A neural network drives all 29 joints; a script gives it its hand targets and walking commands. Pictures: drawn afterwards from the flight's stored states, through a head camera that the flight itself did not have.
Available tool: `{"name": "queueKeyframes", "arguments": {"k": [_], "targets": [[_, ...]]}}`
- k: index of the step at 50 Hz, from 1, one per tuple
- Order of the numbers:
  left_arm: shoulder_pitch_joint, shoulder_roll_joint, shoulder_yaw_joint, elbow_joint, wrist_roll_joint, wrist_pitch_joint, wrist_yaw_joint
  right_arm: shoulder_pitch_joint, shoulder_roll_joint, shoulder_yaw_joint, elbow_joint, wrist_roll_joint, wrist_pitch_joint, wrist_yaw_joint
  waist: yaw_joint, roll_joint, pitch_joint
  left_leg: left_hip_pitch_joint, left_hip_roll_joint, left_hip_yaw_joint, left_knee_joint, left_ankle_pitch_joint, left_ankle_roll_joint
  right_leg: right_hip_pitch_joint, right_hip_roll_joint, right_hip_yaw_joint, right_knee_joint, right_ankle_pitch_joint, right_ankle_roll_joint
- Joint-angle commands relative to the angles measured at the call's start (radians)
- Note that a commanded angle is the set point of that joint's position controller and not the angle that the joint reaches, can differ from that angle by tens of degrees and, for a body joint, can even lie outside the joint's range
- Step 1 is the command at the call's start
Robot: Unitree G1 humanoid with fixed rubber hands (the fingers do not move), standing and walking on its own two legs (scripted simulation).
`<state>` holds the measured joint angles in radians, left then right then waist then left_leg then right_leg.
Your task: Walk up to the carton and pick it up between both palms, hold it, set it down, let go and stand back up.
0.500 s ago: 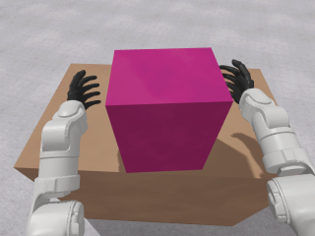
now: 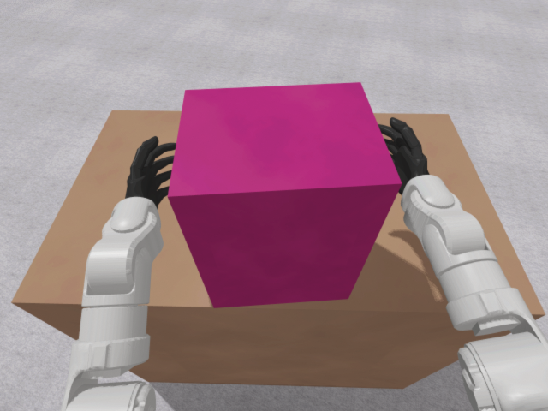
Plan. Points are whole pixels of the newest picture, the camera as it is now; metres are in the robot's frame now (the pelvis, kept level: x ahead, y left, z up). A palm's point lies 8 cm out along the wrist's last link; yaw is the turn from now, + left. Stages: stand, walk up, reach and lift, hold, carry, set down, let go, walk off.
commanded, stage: reach and lift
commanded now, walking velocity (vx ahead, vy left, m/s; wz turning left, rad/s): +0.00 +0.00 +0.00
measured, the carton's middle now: (278, 209) +0.36 +0.05 +0.09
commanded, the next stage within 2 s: none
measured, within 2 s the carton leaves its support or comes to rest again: leaves its support in 1.90 s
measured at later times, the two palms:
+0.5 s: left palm (166, 191) +0.35 +0.20 +0.13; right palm (391, 174) +0.41 -0.11 +0.13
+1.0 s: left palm (165, 193) +0.34 +0.20 +0.13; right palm (392, 176) +0.40 -0.11 +0.13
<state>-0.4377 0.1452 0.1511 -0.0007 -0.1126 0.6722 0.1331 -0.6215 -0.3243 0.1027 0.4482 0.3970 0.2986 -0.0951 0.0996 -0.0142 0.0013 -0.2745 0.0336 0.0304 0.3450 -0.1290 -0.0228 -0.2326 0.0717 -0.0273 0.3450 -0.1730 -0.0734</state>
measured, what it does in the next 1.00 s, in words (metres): stands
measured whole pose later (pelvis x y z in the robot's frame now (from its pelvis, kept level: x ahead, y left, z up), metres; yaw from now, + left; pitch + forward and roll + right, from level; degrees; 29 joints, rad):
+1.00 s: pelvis +0.00 -0.01 +0.00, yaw +1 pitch +1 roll +0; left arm -0.48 0.07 0.19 -0.04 -0.04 0.74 0.17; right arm -0.66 -0.20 0.17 0.38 0.43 0.35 -0.32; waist 0.06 -0.02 0.05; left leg -0.25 0.05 0.00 0.38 -0.15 -0.04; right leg -0.20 0.08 -0.05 0.37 -0.19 -0.08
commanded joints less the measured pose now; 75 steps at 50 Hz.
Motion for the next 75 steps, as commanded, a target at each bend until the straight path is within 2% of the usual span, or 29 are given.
{"name": "queueKeyframes", "arguments": {"k": [1,2,3,4,10,13,14,15,16,18,21,25,26,27,34,38,42,45,52,54,58,59,60,62,66,67,72,74,75], "targets": [[-0.36,0.073,0.038,-0.152,0.042,-0.03,0.004,-0.444,-0.099,-0.054,-0.131,-0.004,-0.042,-0.018,0.016,-0.012,-0.491,0.309,-0.021,-0.022,0.03,0.289,0.011,0.104,-0.046,0.043,-0.026,0.312,0.135],[-0.354,0.062,0.038,-0.132,0.05,-0.027,0.003,-0.445,-0.088,-0.049,-0.118,-0.005,-0.041,-0.022,0.024,-0.013,-0.47,0.307,-0.02,-0.021,0.026,0.276,0.011,0.097,-0.047,0.043,-0.031,0.29,0.136],[-0.377,0.052,0.031,-0.106,0.055,-0.028,0.003,-0.455,-0.08,-0.057,-0.091,-0.014,-0.038,-0.024,0.012,-0.01,-0.444,0.304,-0.018,-0.021,0.016,0.245,0.013,0.08,-0.046,0.04,-0.038,0.245,0.133],[-0.391,0.05,0.038,-0.093,0.059,-0.035,0.005,-0.466,-0.058,-0.048,-0.084,-0.016,-0.038,-0.026,0.028,-0.014,-0.436,0.289,-0.019,-0.015,0.01,0.218,0.019,0.08,-0.051,0.047,-0.044,0.197,0.134],[-0.505,0.006,-0.025,-0.111,0.042,-0.076,0.034,-0.543,-0.007,-0.081,-0.105,-0.056,-0.055,-0.053,-0.008,0.016,-0.476,0.317,-0.014,-0.018,0.027,0.185,0.012,0.015,-0.049,0.033,-0.051,0.124,0.128],[-0.51,-0.018,-0.034,-0.132,0.047,-0.077,0.054,-0.542,0.019,-0.073,-0.109,-0.061,-0.055,-0.076,-0.015,0.03,-0.492,0.337,-0.012,-0.021,0.043,0.212,0.005,0.02,-0.045,0.029,-0.047,0.148,0.127],[-0.549,-0.016,-0.042,-0.132,0.048,-0.072,0.063,-0.566,-0.004,-0.098,-0.087,-0.07,-0.054,-0.082,-0.027,0.053,-0.488,0.341,-0.01,-0.025,0.041,0.187,-0.003,-0.017,-0.042,0.021,-0.048,0.105,0.123],[-0.546,-0.009,-0.038,-0.149,0.046,-0.069,0.074,-0.568,0.008,-0.085,-0.11,-0.063,-0.053,-0.088,-0.015,0.045,-0.511,0.339,-0.009,-0.022,0.05,0.186,0.001,-0.009,-0.042,0.026,-0.046,0.089,0.122],[-0.545,-0.013,-0.047,-0.152,0.045,-0.059,0.083,-0.57,-0.002,-0.093,-0.112,-0.063,-0.052,-0.096,-0.025,0.054,-0.522,0.351,-0.006,-0.025,0.056,0.196,-0.002,-0.017,-0.037,0.018,-0.04,0.1,0.121],[-0.511,-0.019,-0.033,-0.141,0.055,-0.035,0.084,-0.551,0.016,-0.054,-0.115,-0.044,-0.04,-0.118,-0.02,0.025,-0.51,0.351,-0.01,-0.023,0.062,0.215,0.006,0.027,-0.037,0.023,-0.032,0.162,0.134],[-0.488,-0.022,-0.012,-0.181,0.063,-0.012,0.064,-0.524,0.032,0.005,-0.166,-0.005,-0.029,-0.155,-0.024,0.001,-0.539,0.36,-0.019,-0.025,0.074,0.276,0.004,0.087,-0.041,0.023,-0.009,0.318,0.159],[-0.468,-0.022,-0.008,-0.185,0.062,0.007,0.046,-0.513,0.034,0.025,-0.216,0.02,-0.02,-0.18,-0.023,0.01,-0.537,0.361,-0.023,-0.028,0.076,0.279,0.001,0.085,-0.039,0.02,-0.003,0.334,0.16],[-0.457,-0.016,-0.003,-0.189,0.058,0.007,0.038,-0.509,0.049,0.045,-0.248,0.028,-0.019,-0.186,-0.015,-0.008,-0.537,0.358,-0.025,-0.023,0.084,0.294,0.004,0.098,-0.042,0.025,-0.003,0.358,0.163],[-0.469,-0.017,-0.006,-0.207,0.063,0.009,0.035,-0.504,0.04,0.038,-0.239,0.031,-0.015,-0.192,-0.025,0.01,-0.536,0.365,-0.024,-0.029,0.082,0.291,-0.003,0.085,-0.042,0.02,-0.001,0.36,0.161],[-0.504,-0.031,-0.023,-0.188,0.052,0.013,0.043,-0.519,0.058,0.012,-0.232,0.02,-0.005,-0.193,-0.023,0.029,-0.484,0.364,-0.018,-0.024,0.079,0.237,-0.003,0.007,-0.035,0.013,-0.029,0.179,0.141],[-0.478,-0.034,-0.011,-0.199,0.056,0.008,0.034,-0.5,0.076,0.038,-0.248,0.028,0.003,-0.206,-0.027,0.003,-0.494,0.376,-0.021,-0.027,0.086,0.274,-0.001,0.039,-0.04,0.019,-0.022,0.275,0.159],[-0.462,-0.035,-0.014,-0.248,0.061,0.017,0.022,-0.486,0.08,0.053,-0.291,0.043,-0.001,-0.223,-0.033,0.02,-0.514,0.388,-0.025,-0.028,0.095,0.309,-0.013,0.074,-0.043,0.016,-0.009,0.358,0.168],[-0.477,-0.046,-0.026,-0.258,0.059,0.017,0.022,-0.487,0.081,0.036,-0.282,0.032,-0.001,-0.226,-0.047,0.035,-0.502,0.397,-0.023,-0.029,0.094,0.296,-0.018,0.042,-0.04,0.01,-0.018,0.315,0.162],[-0.481,-0.065,-0.051,-0.22,0.051,0.006,0.028,-0.484,0.11,0.025,-0.263,0.013,0.005,-0.222,-0.053,0.041,-0.483,0.385,-0.02,-0.03,0.086,0.243,-0.009,0.008,-0.044,0.011,-0.035,0.201,0.153],[-0.481,-0.069,-0.057,-0.235,0.044,0.001,0.031,-0.492,0.109,0.019,-0.282,0.006,0.002,-0.223,-0.056,0.037,-0.512,0.391,-0.019,-0.03,0.092,0.262,-0.01,0.008,-0.04,0.006,-0.035,0.206,0.151],[-0.46,-0.073,-0.041,-0.209,0.071,0.002,0.028,-0.478,0.131,0.053,-0.263,0.015,-0.004,-0.221,-0.035,0.031,-0.486,0.393,-0.021,-0.032,0.098,0.298,-0.008,0.032,-0.042,0.007,-0.032,0.24,0.158],[-0.466,-0.087,-0.054,-0.215,0.069,0.002,0.027,-0.481,0.134,0.048,-0.26,0.013,-0.006,-0.221,-0.05,0.034,-0.484,0.402,-0.02,-0.038,0.096,0.301,-0.01,0.026,-0.04,0.001,-0.03,0.253,0.159],[-0.463,-0.081,-0.049,-0.22,0.065,0.0,0.023,-0.484,0.137,0.06,-0.281,0.02,-0.009,-0.221,-0.038,0.028,-0.49,0.401,-0.022,-0.035,0.1,0.31,-0.009,0.034,-0.043,0.005,-0.028,0.268,0.163],[-0.454,-0.085,-0.05,-0.214,0.061,-0.006,0.014,-0.483,0.141,0.062,-0.303,0.014,-0.012,-0.225,-0.044,0.011,-0.49,0.395,-0.025,-0.037,0.097,0.305,-0.006,0.045,-0.046,0.006,-0.026,0.3,0.171],[-0.478,-0.103,-0.06,-0.193,0.059,-0.024,0.007,-0.483,0.166,0.053,-0.264,-0.006,-0.005,-0.219,-0.06,0.008,-0.469,0.389,-0.023,-0.04,0.086,0.274,0.0,0.029,-0.05,0.004,-0.035,0.263,0.168],[-0.468,-0.101,-0.056,-0.185,0.068,-0.024,0.007,-0.481,0.166,0.059,-0.258,-0.003,-0.007,-0.217,-0.05,0.015,-0.46,0.388,-0.025,-0.038,0.085,0.271,-0.001,0.029,-0.051,0.005,-0.036,0.252,0.165],[-0.467,-0.135,-0.09,-0.209,0.068,-0.033,0.014,-0.481,0.177,0.051,-0.254,-0.008,-0.024,-0.212,-0.063,0.054,-0.474,0.429,-0.021,-0.044,0.104,0.326,-0.013,-0.002,-0.04,-0.009,-0.044,0.231,0.15],[-0.484,-0.147,-0.101,-0.193,0.064,-0.043,0.009,-0.489,0.193,0.05,-0.243,-0.018,-0.027,-0.204,-0.072,0.043,-0.473,0.427,-0.021,-0.045,0.102,0.319,-0.01,-0.007,-0.041,-0.009,-0.049,0.212,0.153],[-0.471,-0.143,-0.09,-0.158,0.073,-0.045,0.003,-0.49,0.208,0.061,-0.245,-0.024,-0.027,-0.203,-0.064,0.019,-0.456,0.409,-0.024,-0.042,0.098,0.299,0.0,0.013,-0.048,-0.002,-0.053,0.21,0.158]]}}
